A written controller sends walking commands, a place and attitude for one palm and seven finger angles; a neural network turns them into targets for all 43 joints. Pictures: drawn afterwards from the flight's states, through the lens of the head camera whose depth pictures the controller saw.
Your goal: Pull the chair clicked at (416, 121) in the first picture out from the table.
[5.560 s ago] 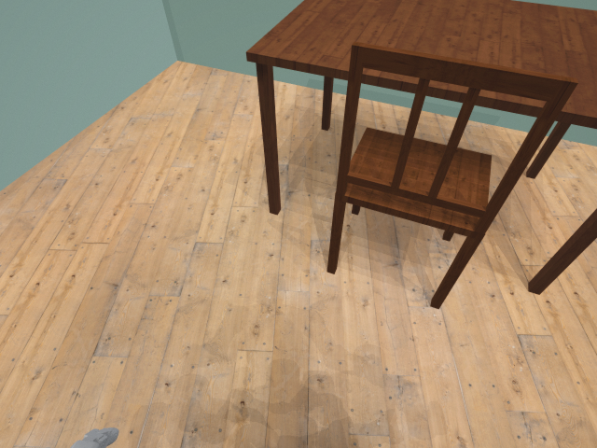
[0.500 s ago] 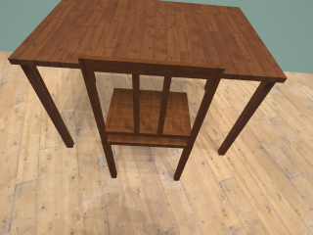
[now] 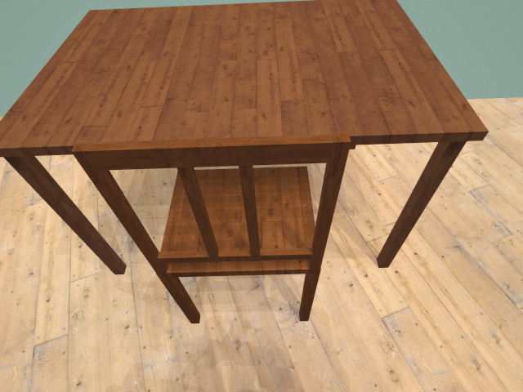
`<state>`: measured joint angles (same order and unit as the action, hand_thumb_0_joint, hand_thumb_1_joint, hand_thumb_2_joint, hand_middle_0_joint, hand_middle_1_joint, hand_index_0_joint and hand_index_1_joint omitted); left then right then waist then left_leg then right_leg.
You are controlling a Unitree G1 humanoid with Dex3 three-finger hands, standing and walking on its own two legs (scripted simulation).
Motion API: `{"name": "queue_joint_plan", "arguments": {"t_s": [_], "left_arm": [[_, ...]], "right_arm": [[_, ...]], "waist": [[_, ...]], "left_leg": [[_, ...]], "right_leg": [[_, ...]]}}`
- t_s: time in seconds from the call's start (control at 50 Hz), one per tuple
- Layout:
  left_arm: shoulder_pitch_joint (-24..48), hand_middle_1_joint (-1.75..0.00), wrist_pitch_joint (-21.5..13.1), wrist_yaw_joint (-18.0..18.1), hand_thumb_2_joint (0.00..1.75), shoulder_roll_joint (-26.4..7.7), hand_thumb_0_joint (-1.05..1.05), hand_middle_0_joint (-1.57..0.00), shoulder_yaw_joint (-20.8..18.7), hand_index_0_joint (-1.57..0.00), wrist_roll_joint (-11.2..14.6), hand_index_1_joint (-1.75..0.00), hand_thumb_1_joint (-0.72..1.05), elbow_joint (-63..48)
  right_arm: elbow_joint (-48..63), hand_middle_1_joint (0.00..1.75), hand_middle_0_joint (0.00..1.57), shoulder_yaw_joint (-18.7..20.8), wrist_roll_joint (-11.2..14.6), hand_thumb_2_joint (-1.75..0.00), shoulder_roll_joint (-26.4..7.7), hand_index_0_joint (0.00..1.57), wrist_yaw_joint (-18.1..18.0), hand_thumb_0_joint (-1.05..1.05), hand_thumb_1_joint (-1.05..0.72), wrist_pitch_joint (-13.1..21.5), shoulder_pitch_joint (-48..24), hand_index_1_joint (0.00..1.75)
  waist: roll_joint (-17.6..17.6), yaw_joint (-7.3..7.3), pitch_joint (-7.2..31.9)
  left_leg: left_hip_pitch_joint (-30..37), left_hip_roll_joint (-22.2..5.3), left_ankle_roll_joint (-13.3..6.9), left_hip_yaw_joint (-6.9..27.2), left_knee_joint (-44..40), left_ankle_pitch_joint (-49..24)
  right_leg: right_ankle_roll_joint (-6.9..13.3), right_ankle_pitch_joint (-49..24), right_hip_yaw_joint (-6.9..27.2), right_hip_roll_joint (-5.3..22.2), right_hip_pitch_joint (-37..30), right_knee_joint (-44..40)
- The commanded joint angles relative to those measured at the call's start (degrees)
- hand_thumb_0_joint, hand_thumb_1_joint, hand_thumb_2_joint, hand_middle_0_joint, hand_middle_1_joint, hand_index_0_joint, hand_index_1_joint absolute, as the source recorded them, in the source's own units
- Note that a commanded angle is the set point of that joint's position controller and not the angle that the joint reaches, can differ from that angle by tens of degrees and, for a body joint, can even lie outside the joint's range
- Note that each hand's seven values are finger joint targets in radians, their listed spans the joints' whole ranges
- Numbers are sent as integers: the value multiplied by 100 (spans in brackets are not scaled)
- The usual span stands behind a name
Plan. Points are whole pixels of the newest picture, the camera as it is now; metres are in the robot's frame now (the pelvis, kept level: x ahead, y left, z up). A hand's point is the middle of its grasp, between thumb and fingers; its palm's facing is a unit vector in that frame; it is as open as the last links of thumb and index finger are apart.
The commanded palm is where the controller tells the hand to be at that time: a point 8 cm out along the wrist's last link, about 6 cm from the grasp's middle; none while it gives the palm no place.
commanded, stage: come to a stop and stand still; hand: left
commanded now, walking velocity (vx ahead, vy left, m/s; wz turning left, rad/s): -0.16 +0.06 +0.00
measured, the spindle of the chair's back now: (201, 217) +0.45 +0.16 -0.07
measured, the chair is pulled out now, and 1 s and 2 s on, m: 0.00 0.00 0.00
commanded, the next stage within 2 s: look again from close up in 0.68 s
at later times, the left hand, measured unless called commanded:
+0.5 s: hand out of the picture -0.02 +0.27 -0.17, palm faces -0.01 -0.96 -0.27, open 7.4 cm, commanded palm none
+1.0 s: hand out of the picture -0.01 +0.23 -0.17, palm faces -0.05 -0.98 -0.20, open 7.3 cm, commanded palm none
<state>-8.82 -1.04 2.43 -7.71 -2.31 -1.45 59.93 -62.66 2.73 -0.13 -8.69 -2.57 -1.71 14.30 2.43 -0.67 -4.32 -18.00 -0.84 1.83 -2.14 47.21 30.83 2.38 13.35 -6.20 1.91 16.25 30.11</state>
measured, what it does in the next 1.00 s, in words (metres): steps on the spot: left foot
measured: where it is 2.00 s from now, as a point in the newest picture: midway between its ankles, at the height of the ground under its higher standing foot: outside the picture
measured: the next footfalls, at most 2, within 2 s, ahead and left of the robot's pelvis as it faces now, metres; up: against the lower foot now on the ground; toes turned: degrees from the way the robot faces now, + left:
left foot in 0.20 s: +0.04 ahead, +0.13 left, +0.00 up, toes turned +2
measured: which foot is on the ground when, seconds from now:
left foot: up 0.00-0.18, down 0.20-1.00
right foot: down 0.00-1.00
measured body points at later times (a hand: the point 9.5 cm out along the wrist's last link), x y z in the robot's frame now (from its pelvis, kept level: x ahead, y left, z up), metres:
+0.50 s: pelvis -0.03 +0.08 +0.00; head -0.02 +0.05 +0.44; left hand -0.01 +0.32 -0.14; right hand +0.04 -0.15 -0.16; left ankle +0.00 +0.13 -0.74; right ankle -0.02 -0.06 -0.74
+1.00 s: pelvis -0.01 +0.07 +0.01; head +0.01 +0.05 +0.45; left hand -0.01 +0.28 -0.15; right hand -0.03 -0.15 -0.16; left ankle +0.00 +0.13 -0.74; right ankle -0.02 -0.06 -0.74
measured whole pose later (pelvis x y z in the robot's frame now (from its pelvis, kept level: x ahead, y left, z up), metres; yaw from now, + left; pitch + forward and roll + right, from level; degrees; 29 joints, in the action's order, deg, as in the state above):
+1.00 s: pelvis -0.01 +0.07 +0.01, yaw -3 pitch +1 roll +1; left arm -16.4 -0.3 1.7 -7.8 1.2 -1.0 62.8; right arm -62.6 -0.6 -0.7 -9.4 -1.2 1.2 16.6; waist 1.0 -0.3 -2.0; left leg -12.6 3.3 -4.7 -7.0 22.5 11.0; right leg -0.6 14.4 -0.4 1.7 13.2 27.0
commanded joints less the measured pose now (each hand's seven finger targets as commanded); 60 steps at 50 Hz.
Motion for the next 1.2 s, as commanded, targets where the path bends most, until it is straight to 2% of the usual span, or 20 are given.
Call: {"name": "queue_joint_plan", "arguments": {"t_s": [0.0, 0.08, 0.1, 0.14, 0.16, 0.18, 0.2, 0.22, 0.24, 0.28, 0.32, 0.36, 0.4, 0.42, 0.46, 0.58, 0.72, 0.98, 1.02, 1.18], "left_arm": [[-530, -30, 102, 87, 90, -1098, 0, -20, -282, -20, -35, -30, 90, -183], [-360, -30, 154, 74, 90, -1166, 0, -20, -324, -20, -54, -30, 90, -329], [-315, -30, 165, 65, 90, -1171, 0, -20, -325, -20, -50, -30, 90, -352], [-210, -30, 205, 39, 90, -1081, 0, -20, -287, -20, 1, -30, 90, -371], [-447, -30, 73, 230, 90, -1038, 0, -20, -136, -20, 58, -30, 90, -433], [-550, -30, 120, 194, 90, -1026, 0, -20, -99, -20, 72, -30, 90, -702], [-573, -30, 247, 133, 90, -988, 0, -20, -58, -20, 24, -30, 90, -722], [-639, -30, 347, 75, 90, -927, 0, -20, -17, -20, -39, -30, 90, -767], [-675, -30, 369, 20, 90, -933, 0, -20, -19, -20, -54, -30, 90, -740], [-839, -30, 332, -55, 90, -789, 0, -20, -9, -20, -21, -30, 90, -725], [-928, -30, 284, -99, 90, -735, 0, -20, 22, -20, -11, -30, 90, -704], [-1075, -30, 210, -95, 90, -756, 0, -20, 54, -20, -8, -30, 90, -691], [-1067, -30, 122, -81, 90, -821, 0, -20, 111, -20, -17, -30, 90, -688], [-942, -30, 97, -94, 90, -887, 0, -20, 98, -20, -7, -30, 90, -677], [-909, -30, 62, -87, 90, -848, 0, -20, 115, -20, 8, -30, 90, -672], [-1212, -30, 92, -84, 90, -751, 0, -20, 134, -20, -1, -30, 90, -480], [-1217, -30, 48, -74, 90, -700, 0, -20, 193, -20, 15, -30, 90, -158], [-1181, -30, -42, -30, 90, -566, 0, -20, 258, -20, 68, -30, 90, 210], [-1139, -30, -36, -23, 90, -571, 0, -20, 259, -20, 70, -30, 90, 234], [-1156, -30, -59, -6, 90, -562, 0, -20, 270, -20, 79, -30, 90, 282]], "right_arm": [[367, 30, 20, 79, -25, -90, -224, 20, 58, 0, -90, -58, 224, 30], [505, 30, 20, 110, -34, -90, -269, 20, 103, 0, -90, -49, 209, 30], [505, 30, 20, 102, -37, -90, -263, 20, 106, 0, -90, -26, 289, 30], [427, 30, 20, 71, -57, -90, -269, 20, 118, 0, -90, 32, 556, 30], [829, 30, 20, 170, -13, -90, -928, 20, 158, 0, -90, 135, 428, 30], [1114, 30, 20, 121, -88, -90, -743, 20, 172, 0, -90, 166, 196, 30], [1352, 30, 20, 81, -114, -90, -930, 20, 177, 0, -90, 147, -110, 30], [1562, 30, 20, 61, -136, -90, -1036, 20, 183, 0, -90, 115, -307, 30], [1617, 30, 20, 50, -136, -90, -1019, 20, 157, 0, -90, 108, -310, 30], [1660, 30, 20, 22, -142, -90, -1025, 20, 144, 0, -90, 105, -282, 30], [1668, 30, 20, -5, -129, -90, -995, 20, 142, 0, -90, 147, -273, 30], [1631, 30, 20, -25, -102, -90, -975, 20, 140, 0, -90, 185, -187, 30], [1561, 30, 20, -55, -66, -90, -884, 20, 167, 0, -90, 218, -60, 30], [1497, 30, 20, -67, -71, -90, -849, 20, 172, 0, -90, 223, 11, 30], [1381, 30, 20, -49, -75, -90, -952, 20, 175, 0, -90, 222, 129, 30], [1105, 30, 20, -88, -86, -90, -964, 20, 174, 0, -90, 280, 107, 30], [688, 30, 20, -171, -63, -90, -820, 20, 163, 0, -90, 318, 233, 30], [147, 30, 20, -264, -35, -90, -627, 20, 112, 0, -90, 412, 461, 30], [104, 30, 20, -272, -28, -90, -578, 20, 102, 0, -90, 395, 450, 30], [-26, 30, 20, -297, -28, -90, -561, 20, 85, 0, -90, 409, 437, 30]], "waist": [[-1082, 200, 689], [-1174, 138, 721], [-1136, 86, 765], [-973, -76, 685], [469, -191, 1439], [1048, 20, 1340], [1563, 121, 676], [1876, 132, 180], [1420, 118, -164], [381, 181, -216], [307, 223, -175], [126, 228, 28], [-139, 104, 126], [-213, 28, 102], [-765, -31, 294], [-87, 104, 316], [-234, 121, 113], [-314, 73, 386], [-347, 68, 221], [-302, 69, 351]], "left_leg": [[-291, 6, 66, 121, 172, -249], [38, 6, 58, 87, -494, -662], [264, 33, 52, 35, -966, -941], [1159, 0, -8, -34, -2122, -2001], [936, -493, -51, -149, -2101, -2299], [527, -722, -253, 395, -2214, -2329], [26, -1025, -479, 994, -2754, -1720], [-534, -1118, -689, 1354, -3233, -931], [-742, -1156, -835, 1451, -3318, -957], [-669, -1138, -992, 1367, -3226, -1062], [-570, -1102, -1006, 1272, -3251, -917], [-367, -981, -869, 1242, -3093, -675], [-80, -595, -610, 1002, -2933, -643], [41, -546, -543, 993, -2992, -629], [389, -528, -527, 875, -2872, -731], [293, -719, -536, 1079, -3455, -406], [309, -639, -523, 914, -3446, -766], [921, -527, -471, 515, -2961, -2330], [887, -541, -479, 500, -2954, -2358], [1090, -537, -452, 420, -2846, -2859]], "right_leg": [[1033, -4519, 1268, 1685, -903, -748], [899, -3293, 1251, 1575, -607, -784], [783, -2882, 1194, 1469, -558, -697], [363, -1262, 1052, 1165, 172, -529], [202, -1935, 1034, 969, -746, 190], [89, -535, 707, 632, -534, 474], [-9, 936, 310, 210, 31, 706], [-43, 1319, 189, -30, 204, 1142], [-21, 1297, 306, -38, 357, 1546], [-46, 1106, 472, -9, 408, 1662], [-46, 932, 484, 38, 256, 1159], [-15, 636, 638, 81, 18, 266], [127, 431, 1094, 260, 87, -422], [168, 565, 1135, 294, 254, -478], [135, 744, 1163, 307, 397, -560], [20, 518, 868, 194, 185, -309], [22, 328, 919, 320, 62, -581], [6, -486, 1080, 445, -184, -768], [10, -468, 1069, 427, -137, -808], [7, -873, 1107, 447, -309, -808]]}}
